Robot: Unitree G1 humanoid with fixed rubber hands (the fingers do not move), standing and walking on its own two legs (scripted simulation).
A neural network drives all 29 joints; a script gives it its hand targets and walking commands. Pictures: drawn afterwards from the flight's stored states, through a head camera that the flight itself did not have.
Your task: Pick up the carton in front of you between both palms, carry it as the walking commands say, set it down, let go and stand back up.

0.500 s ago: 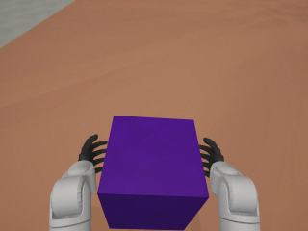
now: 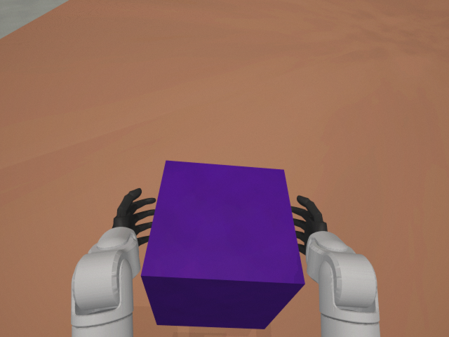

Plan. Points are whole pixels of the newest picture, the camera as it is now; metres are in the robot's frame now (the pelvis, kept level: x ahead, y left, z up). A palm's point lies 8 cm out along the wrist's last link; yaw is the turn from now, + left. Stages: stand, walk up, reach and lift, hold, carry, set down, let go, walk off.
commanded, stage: carry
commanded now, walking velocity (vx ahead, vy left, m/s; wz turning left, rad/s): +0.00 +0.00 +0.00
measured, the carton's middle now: (218, 250) +0.29 +0.00 -0.01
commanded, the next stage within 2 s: hold in 1.68 s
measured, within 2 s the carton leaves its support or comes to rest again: neither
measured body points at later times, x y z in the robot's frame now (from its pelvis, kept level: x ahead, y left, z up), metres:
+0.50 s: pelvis +0.07 -0.01 +0.00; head +0.05 -0.01 +0.45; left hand +0.35 +0.14 +0.09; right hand +0.34 -0.16 +0.08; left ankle +0.06 +0.08 -0.73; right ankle -0.05 -0.11 -0.73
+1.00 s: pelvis +0.03 -0.01 +0.00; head -0.01 -0.01 +0.44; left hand +0.30 +0.14 +0.06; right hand +0.30 -0.16 +0.05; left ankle +0.06 +0.08 -0.74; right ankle -0.05 -0.11 -0.74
